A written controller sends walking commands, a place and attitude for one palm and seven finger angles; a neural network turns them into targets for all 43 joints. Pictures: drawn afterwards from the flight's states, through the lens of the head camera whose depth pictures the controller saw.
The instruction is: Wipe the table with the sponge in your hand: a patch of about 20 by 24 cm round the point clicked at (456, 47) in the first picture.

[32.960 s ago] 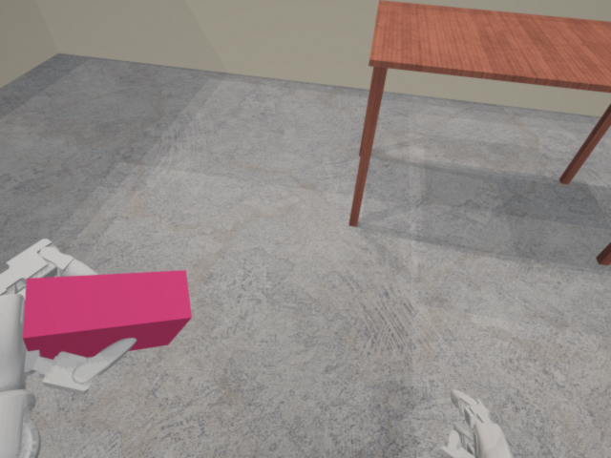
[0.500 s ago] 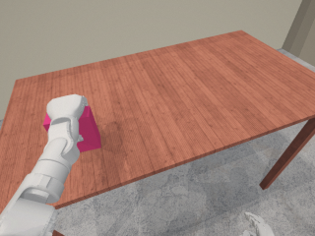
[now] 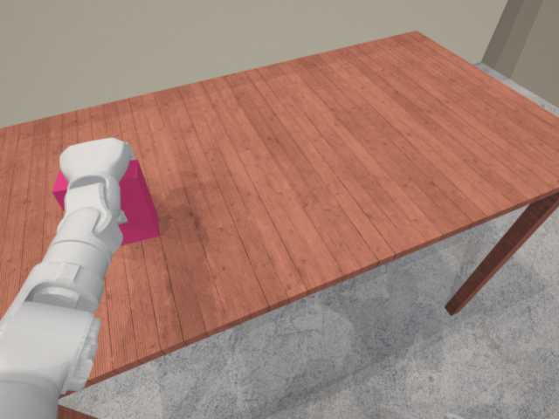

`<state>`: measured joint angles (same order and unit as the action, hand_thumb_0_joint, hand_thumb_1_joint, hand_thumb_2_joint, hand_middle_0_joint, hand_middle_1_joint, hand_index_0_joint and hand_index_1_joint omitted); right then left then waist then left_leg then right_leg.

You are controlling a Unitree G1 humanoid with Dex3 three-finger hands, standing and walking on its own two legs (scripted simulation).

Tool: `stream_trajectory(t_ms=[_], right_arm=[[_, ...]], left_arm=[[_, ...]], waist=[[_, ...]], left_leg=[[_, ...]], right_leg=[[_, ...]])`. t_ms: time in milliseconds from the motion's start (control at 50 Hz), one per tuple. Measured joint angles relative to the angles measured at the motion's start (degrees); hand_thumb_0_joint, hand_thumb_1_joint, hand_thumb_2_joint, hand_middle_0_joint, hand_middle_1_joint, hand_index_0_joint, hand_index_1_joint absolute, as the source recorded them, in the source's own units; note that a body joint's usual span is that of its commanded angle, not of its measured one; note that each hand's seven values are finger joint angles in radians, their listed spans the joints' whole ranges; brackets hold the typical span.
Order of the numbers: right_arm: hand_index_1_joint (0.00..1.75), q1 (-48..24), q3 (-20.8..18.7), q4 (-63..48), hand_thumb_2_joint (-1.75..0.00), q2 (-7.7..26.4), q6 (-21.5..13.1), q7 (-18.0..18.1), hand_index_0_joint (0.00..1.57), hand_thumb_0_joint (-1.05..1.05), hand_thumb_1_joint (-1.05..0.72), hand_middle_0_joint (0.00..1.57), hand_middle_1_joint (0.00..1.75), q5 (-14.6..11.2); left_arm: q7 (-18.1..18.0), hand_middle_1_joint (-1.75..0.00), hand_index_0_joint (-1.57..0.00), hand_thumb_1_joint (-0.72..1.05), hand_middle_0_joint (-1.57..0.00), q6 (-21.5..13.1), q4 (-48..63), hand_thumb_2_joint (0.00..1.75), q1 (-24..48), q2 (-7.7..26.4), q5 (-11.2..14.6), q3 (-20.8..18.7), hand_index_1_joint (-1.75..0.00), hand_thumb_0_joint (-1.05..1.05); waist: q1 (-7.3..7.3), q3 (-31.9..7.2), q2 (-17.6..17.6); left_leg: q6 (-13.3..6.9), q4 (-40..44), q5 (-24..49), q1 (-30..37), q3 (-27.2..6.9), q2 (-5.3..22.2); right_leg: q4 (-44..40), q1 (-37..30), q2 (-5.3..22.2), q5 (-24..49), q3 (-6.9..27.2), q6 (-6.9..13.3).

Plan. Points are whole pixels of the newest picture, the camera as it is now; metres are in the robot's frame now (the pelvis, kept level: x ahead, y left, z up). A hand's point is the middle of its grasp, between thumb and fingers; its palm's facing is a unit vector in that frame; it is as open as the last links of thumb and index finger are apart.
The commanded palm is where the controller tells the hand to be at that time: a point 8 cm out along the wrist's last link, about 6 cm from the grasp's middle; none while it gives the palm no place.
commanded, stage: wipe forward along the middle lane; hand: left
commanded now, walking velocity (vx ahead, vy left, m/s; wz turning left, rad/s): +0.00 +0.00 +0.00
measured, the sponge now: (117, 216) +0.41 +0.29 +0.05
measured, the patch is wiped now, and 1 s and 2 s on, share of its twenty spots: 1.00 1.00 1.00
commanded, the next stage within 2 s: slide back across to the first lane in 0.18 s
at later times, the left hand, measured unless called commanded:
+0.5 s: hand (103, 172) +0.46 +0.30 +0.10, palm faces -0.08 -0.02 -1.00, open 9.2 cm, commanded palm +0.43 +0.31 +0.16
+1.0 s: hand (48, 192) +0.41 +0.37 +0.10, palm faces -0.12 -0.01 -0.99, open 9.2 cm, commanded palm +0.40 +0.37 +0.16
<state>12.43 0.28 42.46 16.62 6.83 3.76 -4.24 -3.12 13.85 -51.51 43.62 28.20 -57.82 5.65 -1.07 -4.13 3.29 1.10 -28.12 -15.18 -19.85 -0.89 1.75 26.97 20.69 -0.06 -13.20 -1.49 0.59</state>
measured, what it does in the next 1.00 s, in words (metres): stands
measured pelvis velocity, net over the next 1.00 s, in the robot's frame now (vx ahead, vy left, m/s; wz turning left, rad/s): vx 0.03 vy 0.02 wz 0.01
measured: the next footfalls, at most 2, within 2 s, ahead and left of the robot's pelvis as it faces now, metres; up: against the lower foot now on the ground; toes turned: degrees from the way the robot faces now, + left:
none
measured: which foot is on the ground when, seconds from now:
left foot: down 0.00-1.00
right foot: down 0.00-1.00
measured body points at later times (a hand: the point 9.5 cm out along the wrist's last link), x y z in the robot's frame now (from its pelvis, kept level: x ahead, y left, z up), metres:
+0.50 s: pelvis +0.02 +0.01 +0.00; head +0.06 +0.00 +0.45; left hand +0.46 +0.30 +0.15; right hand +0.08 -0.26 -0.13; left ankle -0.02 +0.13 -0.74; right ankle +0.00 -0.12 -0.74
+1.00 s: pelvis +0.03 +0.02 +0.00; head +0.07 +0.01 +0.45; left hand +0.42 +0.37 +0.16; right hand +0.18 -0.24 -0.11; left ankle -0.02 +0.13 -0.74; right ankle +0.00 -0.12 -0.74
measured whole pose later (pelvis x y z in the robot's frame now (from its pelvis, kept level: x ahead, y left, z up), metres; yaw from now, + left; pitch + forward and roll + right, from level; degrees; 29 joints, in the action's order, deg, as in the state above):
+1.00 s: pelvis +0.03 +0.02 +0.00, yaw +1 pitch +7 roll -1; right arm 9.0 0.4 38.4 16.8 7.4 3.3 -4.2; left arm 3.2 8.0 -40.8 34.7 36.8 -57.2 -1.0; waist 0.8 -2.7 2.9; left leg -0.6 -26.9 -17.1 -16.6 -1.1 0.6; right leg 22.9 15.9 1.0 -13.8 -1.8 -0.8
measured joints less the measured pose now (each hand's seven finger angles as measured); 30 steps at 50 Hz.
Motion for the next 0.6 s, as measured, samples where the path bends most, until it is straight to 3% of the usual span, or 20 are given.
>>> stream_trajectory(t_ms=[340,480,600], right_arm=[[0.30,0.76,0.14,0.00,-0.90,-0.45,-0.44,-0.56,0.21,0.01,-0.91,0.20,0.30,0.50],[0.30,2.53,-0.57,-0.36,-0.90,0.10,0.65,-1.03,0.20,0.01,-0.91,0.20,0.29,0.38],[0.30,2.21,-0.50,-0.40,-0.90,0.42,1.05,-1.10,0.20,0.01,-0.91,0.20,0.29,-0.11]], left_arm=[[-0.48,-1.41,-0.87,-0.51,-0.83,-1.96,-8.25,1.16,7.16,3.10,-1.75,-1.94,-1.40,0.01],[-0.43,-1.42,-0.86,-0.50,-0.82,-3.02,-3.38,1.15,1.99,4.23,-1.08,-5.17,-1.41,0.00],[0.30,-1.43,-0.84,-0.49,-0.80,-1.92,1.56,1.15,-2.36,4.70,-0.59,-5.52,-1.43,-0.01]], waist=[[-2.03,-0.13,-0.66],[-2.02,-0.31,-0.07],[-1.54,0.23,0.07]], left_leg=[[-0.46,-1.09,-0.71,-3.14,0.36,-0.05],[-0.82,-0.07,-1.17,-1.28,1.34,0.14],[-1.16,1.15,-1.33,1.42,1.41,-0.22]], right_leg=[[-0.06,2.75,0.03,0.04,0.39,-0.51],[-1.62,1.01,-0.17,0.24,1.33,-0.80],[-2.81,-1.73,0.18,0.01,1.38,-1.09]])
